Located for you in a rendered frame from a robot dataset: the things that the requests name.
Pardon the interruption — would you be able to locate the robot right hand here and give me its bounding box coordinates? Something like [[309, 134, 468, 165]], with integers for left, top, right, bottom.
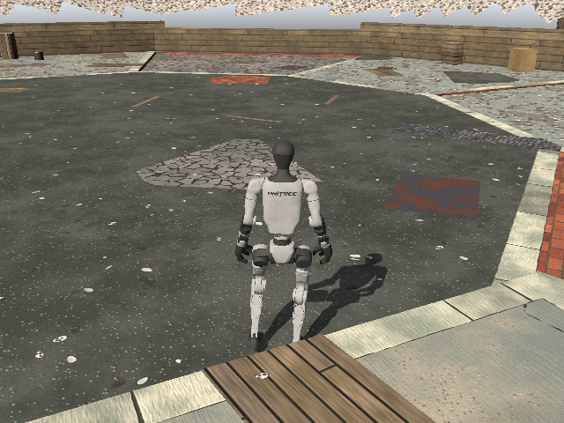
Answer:
[[313, 245, 332, 264]]

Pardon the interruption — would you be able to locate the robot left forearm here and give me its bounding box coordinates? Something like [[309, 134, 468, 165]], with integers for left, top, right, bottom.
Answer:
[[237, 212, 252, 248]]

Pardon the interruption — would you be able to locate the robot right upper arm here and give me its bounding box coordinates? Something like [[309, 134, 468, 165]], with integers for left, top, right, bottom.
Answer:
[[301, 178, 323, 227]]

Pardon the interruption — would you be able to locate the robot left upper arm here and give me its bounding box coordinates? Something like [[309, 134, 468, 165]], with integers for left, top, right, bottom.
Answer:
[[243, 177, 264, 226]]

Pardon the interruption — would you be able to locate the robot left hand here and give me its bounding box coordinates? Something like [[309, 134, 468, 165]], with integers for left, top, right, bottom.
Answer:
[[234, 244, 253, 263]]

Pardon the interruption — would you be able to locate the robot right forearm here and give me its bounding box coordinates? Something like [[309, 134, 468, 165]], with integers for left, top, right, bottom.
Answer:
[[314, 214, 330, 249]]

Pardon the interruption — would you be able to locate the humanoid robot head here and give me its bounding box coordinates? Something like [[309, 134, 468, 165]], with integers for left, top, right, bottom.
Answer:
[[268, 140, 298, 182]]

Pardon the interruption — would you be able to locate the humanoid robot torso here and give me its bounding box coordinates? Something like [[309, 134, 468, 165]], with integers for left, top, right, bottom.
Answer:
[[262, 174, 303, 264]]

